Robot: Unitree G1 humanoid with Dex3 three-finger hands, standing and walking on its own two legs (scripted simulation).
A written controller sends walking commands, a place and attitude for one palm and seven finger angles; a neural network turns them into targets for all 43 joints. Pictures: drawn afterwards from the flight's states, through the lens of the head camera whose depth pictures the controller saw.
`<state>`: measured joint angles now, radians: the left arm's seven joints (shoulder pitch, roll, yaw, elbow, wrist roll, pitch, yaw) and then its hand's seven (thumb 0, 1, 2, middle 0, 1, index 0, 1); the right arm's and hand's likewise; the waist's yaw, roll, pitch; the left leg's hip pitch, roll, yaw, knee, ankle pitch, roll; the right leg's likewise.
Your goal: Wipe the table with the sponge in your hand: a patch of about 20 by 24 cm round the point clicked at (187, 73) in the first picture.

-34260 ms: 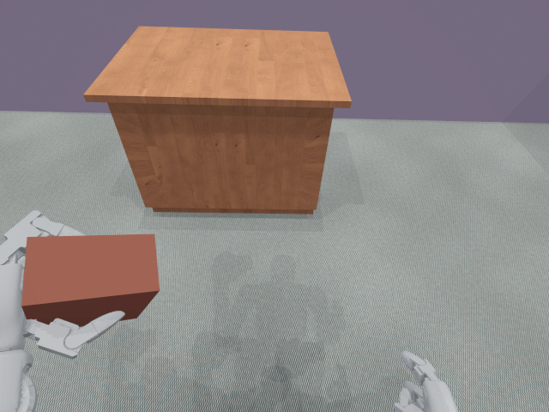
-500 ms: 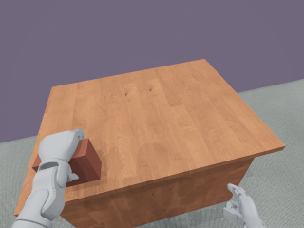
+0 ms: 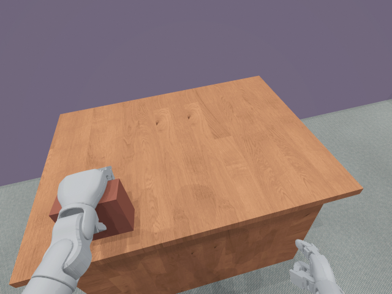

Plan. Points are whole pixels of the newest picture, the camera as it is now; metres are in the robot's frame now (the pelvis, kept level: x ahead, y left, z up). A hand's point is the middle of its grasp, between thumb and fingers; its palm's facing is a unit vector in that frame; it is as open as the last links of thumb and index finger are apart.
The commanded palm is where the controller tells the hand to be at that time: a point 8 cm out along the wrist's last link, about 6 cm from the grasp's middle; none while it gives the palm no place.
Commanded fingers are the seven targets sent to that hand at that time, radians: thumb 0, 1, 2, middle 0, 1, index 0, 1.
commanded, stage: move the sponge above the wiping area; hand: left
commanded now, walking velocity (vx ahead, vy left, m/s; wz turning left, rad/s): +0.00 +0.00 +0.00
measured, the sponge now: (99, 216) +0.26 +0.27 +0.01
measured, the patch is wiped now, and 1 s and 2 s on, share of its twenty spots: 0.00 0.00 0.00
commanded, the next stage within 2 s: lower the sponge onto the table in 0.86 s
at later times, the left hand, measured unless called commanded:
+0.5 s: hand (100, 197) +0.28 +0.27 +0.04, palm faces -0.03 -0.08 -1.00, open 10.4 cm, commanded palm +0.26 +0.27 +0.11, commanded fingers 0.00 0.10 1.30 -1.20 -1.60 -1.20 -1.60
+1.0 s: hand (101, 193) +0.29 +0.26 +0.05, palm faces -0.01 -0.08 -1.00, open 10.4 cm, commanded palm +0.26 +0.26 +0.11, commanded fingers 0.00 0.10 1.30 -1.20 -1.60 -1.20 -1.60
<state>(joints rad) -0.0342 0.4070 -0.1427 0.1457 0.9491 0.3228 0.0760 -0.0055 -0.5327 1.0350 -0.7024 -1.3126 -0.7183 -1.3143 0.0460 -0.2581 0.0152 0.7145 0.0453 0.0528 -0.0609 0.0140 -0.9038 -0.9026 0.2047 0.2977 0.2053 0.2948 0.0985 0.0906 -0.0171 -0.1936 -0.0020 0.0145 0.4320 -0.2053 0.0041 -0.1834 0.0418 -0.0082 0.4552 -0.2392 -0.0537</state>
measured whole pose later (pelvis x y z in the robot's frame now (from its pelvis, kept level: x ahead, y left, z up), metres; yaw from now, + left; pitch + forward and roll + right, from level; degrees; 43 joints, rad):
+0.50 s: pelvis +0.00 +0.00 +0.00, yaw +0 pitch +0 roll +0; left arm -0.07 0.39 -0.13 0.23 0.95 0.29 0.13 -0.01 -0.53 1.04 -0.70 -1.31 -0.72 -1.31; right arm 0.09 -0.26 -0.01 0.72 0.05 0.06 -0.06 0.01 -0.90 -0.90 0.20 0.30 0.20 0.29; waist 0.08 0.08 -0.04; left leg -0.23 0.00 0.02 0.45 -0.22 0.01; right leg -0.22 0.04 0.00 0.47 -0.25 -0.05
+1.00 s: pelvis +0.00 +0.01 +0.00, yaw +0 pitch -1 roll +0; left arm -0.12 0.37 -0.18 0.23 0.97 0.34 0.12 -0.01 -0.53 1.04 -0.70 -1.31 -0.72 -1.31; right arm 0.04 -0.24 0.02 0.71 0.05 0.07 -0.05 0.01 -0.90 -0.90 0.20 0.30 0.21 0.29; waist 0.10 0.08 -0.04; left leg -0.22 -0.01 0.01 0.44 -0.21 0.01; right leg -0.20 0.03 -0.01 0.46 -0.24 -0.04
